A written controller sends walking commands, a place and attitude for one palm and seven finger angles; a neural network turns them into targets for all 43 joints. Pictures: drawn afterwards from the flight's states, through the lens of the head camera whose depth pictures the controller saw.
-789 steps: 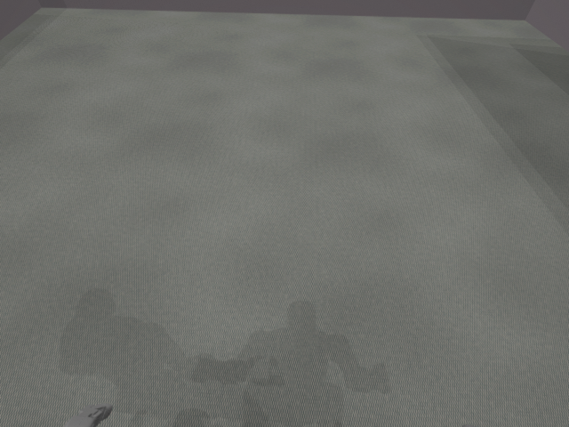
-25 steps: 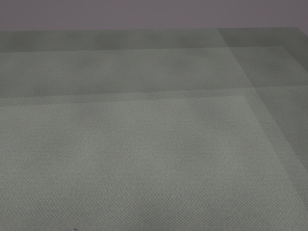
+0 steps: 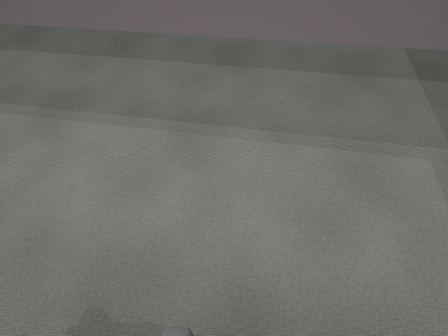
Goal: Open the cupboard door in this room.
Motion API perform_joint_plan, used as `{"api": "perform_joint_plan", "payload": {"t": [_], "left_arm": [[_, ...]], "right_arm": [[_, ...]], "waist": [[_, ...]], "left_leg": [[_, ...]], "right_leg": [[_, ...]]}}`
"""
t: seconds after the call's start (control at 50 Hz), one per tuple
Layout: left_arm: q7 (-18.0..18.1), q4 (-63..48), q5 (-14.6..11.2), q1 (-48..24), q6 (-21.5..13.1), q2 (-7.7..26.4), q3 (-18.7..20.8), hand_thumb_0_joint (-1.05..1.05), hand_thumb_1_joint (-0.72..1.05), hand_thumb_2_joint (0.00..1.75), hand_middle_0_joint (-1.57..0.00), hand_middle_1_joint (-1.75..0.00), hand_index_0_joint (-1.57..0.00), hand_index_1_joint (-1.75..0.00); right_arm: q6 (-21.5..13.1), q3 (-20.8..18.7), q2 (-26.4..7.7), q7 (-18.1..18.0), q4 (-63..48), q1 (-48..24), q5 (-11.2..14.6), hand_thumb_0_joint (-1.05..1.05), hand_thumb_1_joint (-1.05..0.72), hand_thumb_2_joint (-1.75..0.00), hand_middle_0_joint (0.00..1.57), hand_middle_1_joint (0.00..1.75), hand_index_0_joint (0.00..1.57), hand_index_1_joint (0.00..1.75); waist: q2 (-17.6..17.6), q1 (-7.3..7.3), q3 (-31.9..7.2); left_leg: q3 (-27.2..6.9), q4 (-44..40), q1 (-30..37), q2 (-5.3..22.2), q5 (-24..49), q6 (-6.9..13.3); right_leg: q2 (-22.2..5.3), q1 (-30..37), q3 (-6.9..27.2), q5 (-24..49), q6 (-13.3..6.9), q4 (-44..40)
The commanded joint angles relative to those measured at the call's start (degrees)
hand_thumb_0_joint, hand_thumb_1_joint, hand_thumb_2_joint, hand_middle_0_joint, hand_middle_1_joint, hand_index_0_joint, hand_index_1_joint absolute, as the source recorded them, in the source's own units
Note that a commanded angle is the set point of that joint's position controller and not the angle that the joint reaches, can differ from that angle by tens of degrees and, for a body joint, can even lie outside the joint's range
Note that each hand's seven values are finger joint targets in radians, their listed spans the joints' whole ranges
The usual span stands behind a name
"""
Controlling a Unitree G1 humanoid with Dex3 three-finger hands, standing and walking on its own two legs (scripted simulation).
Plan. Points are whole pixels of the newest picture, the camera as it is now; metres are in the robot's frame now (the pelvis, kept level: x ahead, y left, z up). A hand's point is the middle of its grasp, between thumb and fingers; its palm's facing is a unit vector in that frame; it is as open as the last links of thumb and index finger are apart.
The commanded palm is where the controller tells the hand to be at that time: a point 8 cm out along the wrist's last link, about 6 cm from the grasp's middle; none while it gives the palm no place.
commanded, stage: turn or walk to find it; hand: left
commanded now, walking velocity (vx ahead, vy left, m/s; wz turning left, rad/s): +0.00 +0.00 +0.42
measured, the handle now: out of the picture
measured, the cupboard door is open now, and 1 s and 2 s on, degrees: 0 0 0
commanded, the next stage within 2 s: none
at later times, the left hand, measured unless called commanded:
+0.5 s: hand out of the picture +0.02 +0.27 -0.17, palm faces +0.22 -0.95 -0.24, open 7.4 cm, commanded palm none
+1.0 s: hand out of the picture -0.08 +0.19 -0.15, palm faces +0.43 -0.86 -0.26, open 7.4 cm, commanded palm none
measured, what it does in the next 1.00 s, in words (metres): steps on the spot, turning left: left foot, then right foot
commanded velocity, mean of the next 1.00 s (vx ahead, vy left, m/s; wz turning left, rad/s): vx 0.00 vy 0.00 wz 0.42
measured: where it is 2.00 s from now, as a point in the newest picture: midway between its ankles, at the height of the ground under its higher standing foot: outside the picture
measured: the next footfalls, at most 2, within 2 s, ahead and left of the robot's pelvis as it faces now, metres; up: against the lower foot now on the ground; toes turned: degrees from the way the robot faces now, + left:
left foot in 0.12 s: +0.01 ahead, +0.14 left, +0.00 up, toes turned +7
right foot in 0.68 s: +0.02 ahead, -0.09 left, +0.00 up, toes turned +12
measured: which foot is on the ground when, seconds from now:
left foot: up 0.00-0.10, down 0.12-0.68, up 0.70-1.00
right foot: down 0.00-0.12, up 0.14-0.66, down 0.68-1.00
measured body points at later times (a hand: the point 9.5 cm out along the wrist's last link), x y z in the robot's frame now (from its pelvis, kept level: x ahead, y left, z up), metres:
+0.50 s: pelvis -0.03 +0.05 +0.00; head -0.02 +0.07 +0.45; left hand +0.01 +0.32 -0.15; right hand +0.08 -0.18 -0.14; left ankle -0.02 +0.14 -0.74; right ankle -0.01 -0.11 -0.68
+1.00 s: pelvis -0.06 -0.01 +0.00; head -0.03 -0.02 +0.45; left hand -0.11 +0.23 -0.13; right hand +0.06 -0.25 -0.16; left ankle -0.17 +0.13 -0.66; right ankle -0.02 -0.10 -0.74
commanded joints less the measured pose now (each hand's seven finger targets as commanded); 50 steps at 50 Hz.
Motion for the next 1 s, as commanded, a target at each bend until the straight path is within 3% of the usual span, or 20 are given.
{"api": "perform_joint_plan", "payload": {"t": [0.0,0.06,0.08,0.1,0.12,0.18,0.22,0.26,0.48,0.54,0.6,0.62,0.64,0.66,0.68,0.7,0.76,0.82,0.9,0.98], "left_arm": [[0.4,-2.0,0.4,3.4,-0.4,13.4,3.7,0.0,0.9,0.9,-0.2,-0.3,-0.2,-0.3],[0.2,-2.1,-0.4,1.3,0.2,13.4,3.8,0.0,0.9,0.9,-0.2,-0.3,-0.2,-0.3],[0.0,-2.8,-0.9,1.9,0.6,11.3,3.4,0.0,0.9,0.9,-0.2,-0.3,-0.2,-0.3],[-0.3,-4.6,-1.0,0.9,0.9,7.6,2.2,0.0,0.9,0.9,-0.2,-0.3,-0.2,-0.3],[0.0,-5.5,-0.6,-1.9,1.6,7.7,1.8,0.0,0.9,0.9,-0.2,-0.3,-0.2,-0.3],[-0.4,-3.6,-0.5,-4.2,2.3,8.9,2.6,0.0,0.9,0.9,-0.2,-0.3,-0.2,-0.3],[-0.8,-2.1,-0.5,-1.4,2.0,8.8,2.6,0.0,0.9,0.9,-0.2,-0.3,-0.2,-0.3],[-0.8,-1.7,-0.5,-0.9,1.9,8.7,2.6,0.0,0.9,0.9,-0.2,-0.3,-0.2,-0.3],[-0.2,-5.2,-0.9,-6.6,1.9,6.9,2.1,0.0,0.9,0.9,-0.2,-0.3,-0.2,-0.3],[-0.1,-5.4,-1.1,-5.1,1.5,6.5,1.9,0.0,0.9,0.9,-0.2,-0.3,-0.2,-0.3],[0.1,-4.3,-1.3,-1.1,0.8,7.0,2.1,0.0,0.9,0.9,-0.2,-0.3,-0.2,-0.3],[0.2,-3.8,-1.3,1.1,0.4,7.8,2.4,0.0,0.9,0.9,-0.2,-0.3,-0.2,-0.3],[0.6,-3.7,-0.6,2.6,-0.1,11.2,3.1,0.0,0.9,0.9,-0.2,-0.3,-0.2,-0.3],[0.8,-4.2,0.0,2.8,-0.3,15.4,4.0,0.0,0.9,0.9,-0.2,-0.3,-0.2,-0.3],[0.9,-5.3,-0.5,1.2,0.1,15.2,3.6,0.0,0.9,0.9,-0.2,-0.3,-0.2,-0.3],[1.3,-6.2,-0.6,-3.0,-0.1,12.8,3.9,0.0,0.9,0.9,-0.2,-0.3,-0.2,-0.3],[0.6,-7.2,-0.8,-7.5,-0.5,9.1,2.3,0.0,0.9,0.9,-0.2,-0.3,-0.2,-0.3],[0.5,-6.2,-0.7,-4.5,-0.9,8.9,2.3,0.0,0.9,0.9,-0.2,-0.3,-0.2,-0.3],[0.7,-4.6,-0.3,-0.5,-0.9,9.8,2.7,0.0,0.9,0.9,-0.2,-0.3,-0.2,-0.3],[0.5,-3.0,0.2,3.3,-0.6,12.1,3.5,0.0,0.9,0.9,-0.2,-0.3,-0.2,-0.3]], "right_arm": [[-2.5,0.5,-1.7,-0.4,-5.7,-4.0,0.5,0.0,-0.9,-0.9,0.2,0.3,0.2,0.3],[-3.3,0.3,-3.2,-0.4,-4.5,0.9,0.3,0.0,-0.9,-0.9,0.2,0.3,0.2,0.3],[-4.0,-0.5,-6.9,-0.4,-4.4,2.8,0.1,0.0,-0.9,-0.9,0.2,0.3,0.2,0.3],[-4.1,-1.7,-12.0,-0.6,-4.7,4.4,-0.2,0.0,-0.9,-0.9,0.2,0.3,0.2,0.3],[-3.5,-2.0,-13.7,-1.0,-4.1,6.1,-0.2,0.0,-0.9,-0.9,0.2,0.3,0.2,0.3],[-3.7,-0.5,-9.2,-2.2,-5.2,-0.8,-0.5,0.0,-0.9,-0.9,0.2,0.3,0.2,0.3],[-4.2,0.1,-8.2,-2.2,-5.9,-2.3,-0.3,0.0,-0.9,-0.9,0.2,0.3,0.2,0.3],[-4.5,0.0,-8.1,-2.2,-5.7,-1.0,0.0,0.0,-0.9,-0.9,0.2,0.3,0.2,0.3],[-3.8,-1.1,-8.1,-1.8,-5.7,2.3,-0.7,0.0,-0.9,-0.9,0.2,0.3,0.2,0.3],[-3.5,-1.3,-8.1,-1.7,-6.1,1.5,-0.8,0.0,-0.9,-0.9,0.2,0.3,0.2,0.3],[-3.3,-1.6,-7.5,-1.5,-6.2,0.8,-0.5,0.0,-0.9,-0.9,0.2,0.3,0.2,0.3],[-3.2,-1.4,-6.5,-1.4,-6.5,0.7,-0.2,0.0,-0.9,-0.9,0.2,0.3,0.2,0.3],[-3.2,-1.2,-3.8,-1.1,-6.9,1.5,0.3,0.0,-0.9,-0.9,0.2,0.3,0.2,0.3],[-3.3,-0.7,-1.4,-1.1,-8.5,0.5,0.2,0.0,-0.9,-0.9,0.2,0.3,0.2,0.3],[-2.7,-1.6,-4.5,-1.1,-8.4,-0.9,-0.4,0.0,-0.9,-0.9,0.2,0.3,0.2,0.3],[-1.8,-1.9,-4.8,-0.9,-7.6,0.8,-0.6,0.0,-0.9,-0.9,0.2,0.3,0.2,0.3],[-1.0,-1.8,-3.1,-0.1,-4.0,4.7,-0.8,0.0,-0.9,-0.9,0.2,0.3,0.2,0.3],[-0.8,-1.7,-2.5,0.1,-3.5,5.2,-0.6,0.0,-0.9,-0.9,0.2,0.3,0.2,0.3],[-1.0,-1.2,-2.9,0.0,-4.5,1.2,-0.5,0.0,-0.9,-0.9,0.2,0.3,0.2,0.3],[-1.9,-0.2,-1.9,-0.2,-5.4,-3.1,-0.1,0.0,-0.9,-0.9,0.2,0.3,0.2,0.3]], "waist": [[-12.6,2.48,-5.7],[-8.6,-1.01,-7.9],[0.7,-2.13,-9.9],[16.1,-3.12,-8.9],[13.2,-4.36,-8.4],[12.6,-2.15,-2.1],[9.3,-0.49,-3.3],[6.8,-0.51,-5.0],[7.3,-2.4,-4.3],[8.6,-1.76,-5.9],[7.6,0.16,-7.2],[5.1,1.28,-8.4],[-4.1,1.81,-9.3],[-17.4,2.64,-7.1],[-11.8,2.49,-5.2],[-12.9,0.29,-3.9],[-7.1,-2.84,-0.6],[-9.5,-2.08,-0.8],[-9.6,0.23,-1.8],[-11.3,2.63,-4.4]], "left_leg": [[3.7,-12.5,-0.1,-0.9,-2.0,1.0],[4.6,-29.0,12.3,-1.2,13.0,2.2],[-3.4,-33.5,19.9,4.8,21.2,4.5],[-19.7,-35.0,24.6,17.8,38.5,10.1],[-19.7,-34.9,20.2,21.5,42.7,15.0],[-14.5,-36.2,13.2,13.9,35.3,13.5],[-11.1,-35.7,15.1,11.2,37.4,12.1],[-10.2,-35.3,17.3,10.3,40.0,11.9],[-19.6,-36.4,13.2,10.5,27.1,14.8],[-21.7,-34.8,10.8,9.6,28.2,14.6],[-21.7,-31.8,5.4,6.8,26.1,12.5],[-20.3,-29.4,1.2,4.5,21.5,10.4],[-15.0,-22.1,-7.1,-0.3,11.3,6.9],[-4.4,-8.8,-14.8,-7.6,-4.6,3.1],[-5.7,2.2,-11.7,-5.5,-7.5,3.2],[-7.3,7.7,-11.1,-3.7,-4.9,3.3],[-4.1,16.3,-9.6,-2.7,3.9,2.0],[-3.0,17.0,-10.4,-2.0,7.1,0.7],[-1.9,9.7,-10.0,-0.2,3.7,-0.1],[1.4,-4.1,-6.0,-0.1,-2.1,0.1]], "right_leg": [[-14.3,8.5,10.9,28.1,-7.5,-5.0],[-11.9,2.2,5.9,20.7,-2.2,2.5],[-8.0,-5.3,3.0,10.8,1.1,11.1],[-0.8,-19.1,2.2,-16.8,5.0,22.3],[-0.4,-18.5,7.3,-21.6,4.6,28.8],[-0.6,-19.5,11.6,-12.0,4.5,34.1],[0.2,-19.5,11.4,-7.6,5.2,35.8],[0.7,-19.4,11.5,-5.9,5.7,35.8],[2.8,-14.9,12.3,-9.4,5.6,22.8],[4.3,-8.9,11.8,-9.5,4.8,14.1],[5.5,1.0,10.9,-1.4,4.1,1.3],[4.1,7.6,11.5,3.3,3.8,-6.5],[-4.7,15.2,19.4,0.7,1.4,-12.2],[-18.2,14.4,33.1,2.4,-5.0,-14.7],[-21.3,3.9,32.1,3.0,-8.4,-15.7],[-18.6,0.2,28.5,-1.1,-8.4,-16.7],[-10.3,-3.4,17.1,2.7,-4.4,-14.5],[-9.2,-0.9,13.3,4.5,-3.4,-14.4],[-11.9,3.4,14.2,5.7,-5.5,-13.3],[-13.6,8.4,12.4,19.1,-7.2,-8.9]]}}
